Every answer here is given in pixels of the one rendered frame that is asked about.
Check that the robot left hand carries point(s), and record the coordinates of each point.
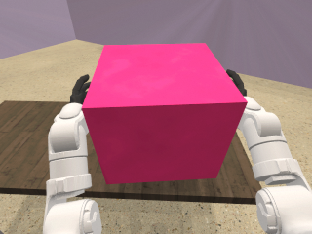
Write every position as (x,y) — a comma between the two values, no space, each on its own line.
(79,90)

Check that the robot right upper arm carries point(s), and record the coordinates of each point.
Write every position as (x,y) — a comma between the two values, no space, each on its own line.
(284,209)

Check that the robot left upper arm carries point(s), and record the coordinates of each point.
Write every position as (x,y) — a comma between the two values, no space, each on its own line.
(74,217)

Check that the robot right forearm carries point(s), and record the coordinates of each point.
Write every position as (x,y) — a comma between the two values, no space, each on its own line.
(272,159)

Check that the table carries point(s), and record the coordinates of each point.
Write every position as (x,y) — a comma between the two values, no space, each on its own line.
(25,165)

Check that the robot right hand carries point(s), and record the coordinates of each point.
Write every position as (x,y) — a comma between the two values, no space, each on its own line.
(237,81)

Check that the robot left forearm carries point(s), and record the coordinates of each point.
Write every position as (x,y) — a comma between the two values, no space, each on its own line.
(67,151)

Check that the carton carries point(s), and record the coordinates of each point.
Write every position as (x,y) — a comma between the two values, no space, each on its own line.
(161,112)

